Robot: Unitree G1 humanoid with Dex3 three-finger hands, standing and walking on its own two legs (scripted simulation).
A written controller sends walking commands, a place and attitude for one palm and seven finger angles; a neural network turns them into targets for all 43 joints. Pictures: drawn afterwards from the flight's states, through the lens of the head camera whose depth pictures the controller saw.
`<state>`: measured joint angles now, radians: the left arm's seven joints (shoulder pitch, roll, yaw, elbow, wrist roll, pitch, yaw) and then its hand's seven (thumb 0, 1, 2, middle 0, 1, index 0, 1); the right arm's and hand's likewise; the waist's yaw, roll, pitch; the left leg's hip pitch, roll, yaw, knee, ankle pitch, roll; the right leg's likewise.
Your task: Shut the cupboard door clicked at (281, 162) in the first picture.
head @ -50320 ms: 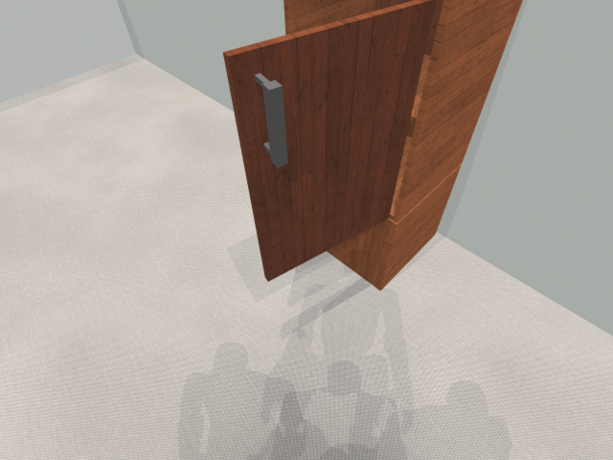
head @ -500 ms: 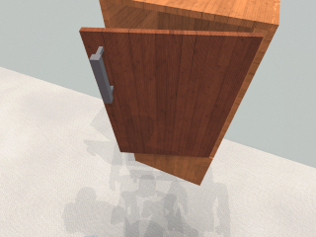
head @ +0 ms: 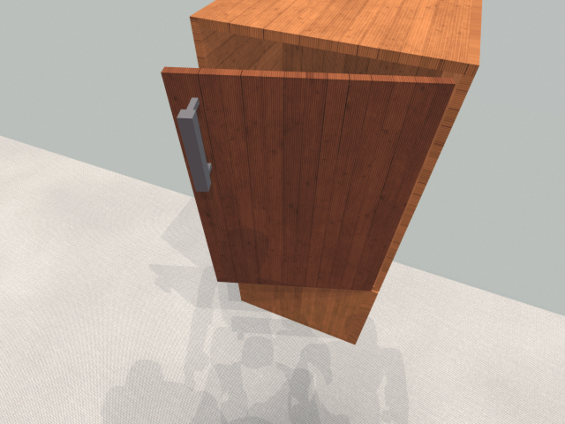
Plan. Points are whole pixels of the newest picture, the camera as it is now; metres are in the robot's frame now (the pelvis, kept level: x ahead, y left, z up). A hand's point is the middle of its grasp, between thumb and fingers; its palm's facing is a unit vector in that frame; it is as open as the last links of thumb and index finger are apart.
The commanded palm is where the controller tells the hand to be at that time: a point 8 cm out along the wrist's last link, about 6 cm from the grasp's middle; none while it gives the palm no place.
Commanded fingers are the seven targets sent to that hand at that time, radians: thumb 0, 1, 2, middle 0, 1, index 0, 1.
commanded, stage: come to a stop and stand still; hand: left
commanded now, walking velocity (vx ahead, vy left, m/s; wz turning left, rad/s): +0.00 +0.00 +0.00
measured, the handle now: (198, 146) +0.49 +0.17 +0.13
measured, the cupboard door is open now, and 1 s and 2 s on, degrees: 18 18 18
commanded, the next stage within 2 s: look again from close up in 0.12 s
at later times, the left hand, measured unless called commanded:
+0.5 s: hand out of the picture +0.00 +0.18 -0.18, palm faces +0.01 -0.97 -0.23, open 7.3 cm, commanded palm none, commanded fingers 0.00 0.90 0.90 -0.20 -0.30 -0.20 -0.30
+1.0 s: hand (155, 387) +0.17 +0.19 -0.03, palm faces +0.25 -0.96 -0.09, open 7.2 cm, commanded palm +0.09 +0.23 -0.05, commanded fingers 0.00 0.90 0.90 -0.37 -0.48 -0.37 -0.48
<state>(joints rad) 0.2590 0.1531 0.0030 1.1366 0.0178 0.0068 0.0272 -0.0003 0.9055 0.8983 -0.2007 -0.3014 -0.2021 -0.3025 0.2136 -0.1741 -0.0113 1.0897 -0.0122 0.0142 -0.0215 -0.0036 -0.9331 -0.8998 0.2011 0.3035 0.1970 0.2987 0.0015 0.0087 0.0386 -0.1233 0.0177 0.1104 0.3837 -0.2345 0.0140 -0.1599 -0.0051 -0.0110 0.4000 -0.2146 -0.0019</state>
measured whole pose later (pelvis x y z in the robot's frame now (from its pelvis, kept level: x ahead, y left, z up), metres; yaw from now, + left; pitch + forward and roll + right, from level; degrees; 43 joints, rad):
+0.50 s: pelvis -0.01 +0.01 -0.01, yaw +1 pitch -2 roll +1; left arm 0.29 0.14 -0.03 1.11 0.02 -0.02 0.04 0.00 0.91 0.90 -0.20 -0.30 -0.20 -0.30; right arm 0.33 -0.14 0.01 1.08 -0.02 -0.01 -0.02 0.01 -0.92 -0.90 0.20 0.30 0.20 0.30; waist -0.01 0.04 0.02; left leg -0.18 -0.01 0.11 0.49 -0.29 0.04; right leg -0.23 -0.03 -0.01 0.53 -0.28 0.01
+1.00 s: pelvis -0.01 +0.00 -0.02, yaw +4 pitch +2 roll +0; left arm 0.41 0.16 0.07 0.17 -0.17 -0.17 0.02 0.01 0.91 0.90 -0.23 -0.34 -0.24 -0.34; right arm 0.32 -0.24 -0.03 0.81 0.02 -0.29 -0.05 0.01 -0.91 -0.90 0.20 0.30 0.20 0.30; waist -0.04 0.02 -0.05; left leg -0.35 0.00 0.05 0.65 -0.34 0.02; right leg -0.36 -0.04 -0.07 0.67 -0.34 0.00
